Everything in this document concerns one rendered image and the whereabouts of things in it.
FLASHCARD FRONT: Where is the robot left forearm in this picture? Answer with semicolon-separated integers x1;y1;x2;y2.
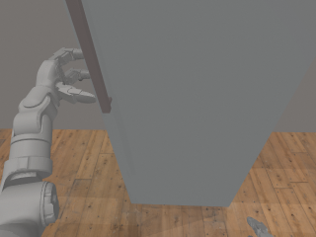
0;86;60;196

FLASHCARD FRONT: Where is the right robot hand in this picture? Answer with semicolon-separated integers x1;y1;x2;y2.
247;216;274;237

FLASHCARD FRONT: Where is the fridge door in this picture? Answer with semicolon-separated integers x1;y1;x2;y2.
62;0;316;207

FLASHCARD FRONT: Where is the robot left upper arm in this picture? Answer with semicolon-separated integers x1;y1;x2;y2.
0;181;59;237

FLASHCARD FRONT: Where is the handle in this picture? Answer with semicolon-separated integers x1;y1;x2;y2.
65;0;112;114

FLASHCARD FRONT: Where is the left robot hand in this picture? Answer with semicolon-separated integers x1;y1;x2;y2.
36;47;97;105

